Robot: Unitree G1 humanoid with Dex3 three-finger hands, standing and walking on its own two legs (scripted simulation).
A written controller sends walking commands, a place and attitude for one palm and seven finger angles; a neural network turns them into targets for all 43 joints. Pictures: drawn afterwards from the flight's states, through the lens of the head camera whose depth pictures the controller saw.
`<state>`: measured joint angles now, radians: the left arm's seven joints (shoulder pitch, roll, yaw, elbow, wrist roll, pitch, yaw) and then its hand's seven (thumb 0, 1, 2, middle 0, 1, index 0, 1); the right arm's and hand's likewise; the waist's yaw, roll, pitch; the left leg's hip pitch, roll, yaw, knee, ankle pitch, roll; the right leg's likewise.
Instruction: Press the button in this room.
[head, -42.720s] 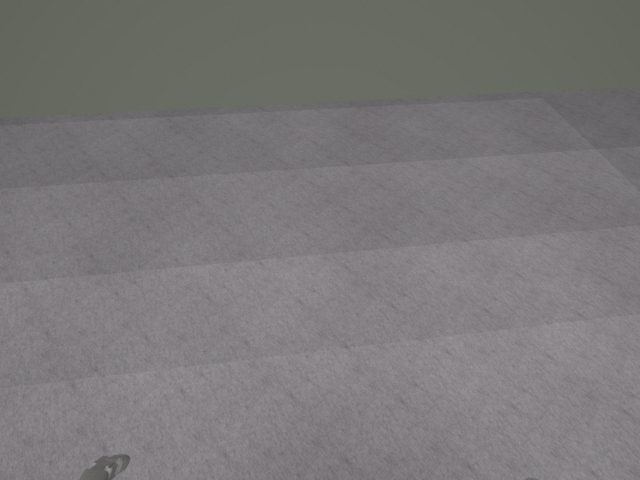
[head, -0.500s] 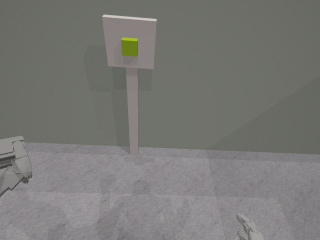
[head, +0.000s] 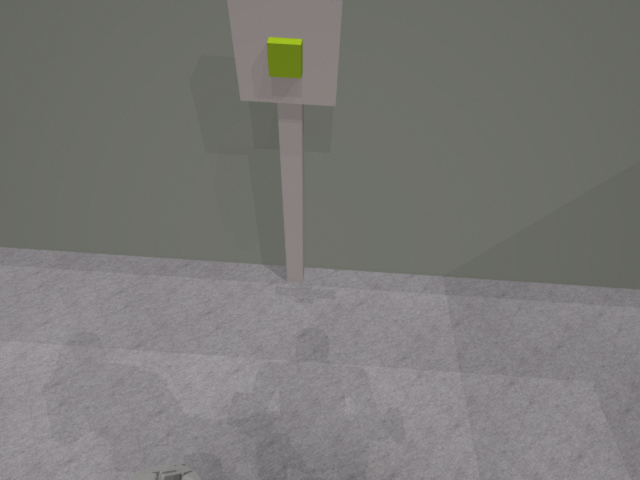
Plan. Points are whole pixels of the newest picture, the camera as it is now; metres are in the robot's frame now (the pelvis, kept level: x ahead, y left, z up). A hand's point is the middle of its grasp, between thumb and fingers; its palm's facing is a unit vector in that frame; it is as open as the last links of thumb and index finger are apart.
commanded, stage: let the arm hang, fingers relaxed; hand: left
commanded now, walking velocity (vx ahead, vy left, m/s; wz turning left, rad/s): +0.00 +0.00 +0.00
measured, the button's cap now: (285, 57) +0.87 +0.10 +0.12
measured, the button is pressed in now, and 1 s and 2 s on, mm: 0 0 0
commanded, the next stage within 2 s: stand and wait in 0.86 s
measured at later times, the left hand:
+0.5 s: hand out of the picture +0.00 +0.19 -0.15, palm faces +0.04 -0.97 -0.22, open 6.8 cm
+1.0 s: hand out of the picture +0.02 +0.17 -0.15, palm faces +0.03 -0.98 -0.19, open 7.3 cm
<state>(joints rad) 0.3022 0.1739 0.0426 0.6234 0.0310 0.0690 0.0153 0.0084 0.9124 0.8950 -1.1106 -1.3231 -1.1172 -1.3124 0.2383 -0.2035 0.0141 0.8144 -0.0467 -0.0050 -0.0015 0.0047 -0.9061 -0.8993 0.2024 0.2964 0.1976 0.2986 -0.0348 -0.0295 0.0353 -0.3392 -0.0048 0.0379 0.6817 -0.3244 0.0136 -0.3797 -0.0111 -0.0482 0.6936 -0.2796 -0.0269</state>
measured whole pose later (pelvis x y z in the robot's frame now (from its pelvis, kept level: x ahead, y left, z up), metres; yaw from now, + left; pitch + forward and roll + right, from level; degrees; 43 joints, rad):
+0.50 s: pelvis +0.01 +0.01 +0.02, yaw +0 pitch -1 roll +0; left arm 0.29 0.16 0.01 1.11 0.01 0.02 0.03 0.00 0.91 0.89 -0.29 -0.42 -0.30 -0.41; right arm 0.31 -0.14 0.00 1.10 -0.02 0.01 -0.02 0.00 -0.91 -0.90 0.20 0.30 0.20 0.30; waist 0.00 0.02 0.03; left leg -0.19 -0.01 0.04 0.42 -0.21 0.02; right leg -0.22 -0.01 -0.04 0.41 -0.17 -0.02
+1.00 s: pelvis +0.03 +0.00 +0.02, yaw -1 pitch -1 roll +0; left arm 0.28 0.13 0.02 1.14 0.01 0.00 0.04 0.00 0.91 0.89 -0.20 -0.30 -0.20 -0.30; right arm 0.31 -0.12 -0.01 1.14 -0.02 0.00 -0.04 0.00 -0.91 -0.90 0.20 0.30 0.20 0.30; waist -0.01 0.01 0.04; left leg -0.16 0.01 0.04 0.41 -0.24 0.01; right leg -0.20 0.01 -0.04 0.41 -0.20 -0.03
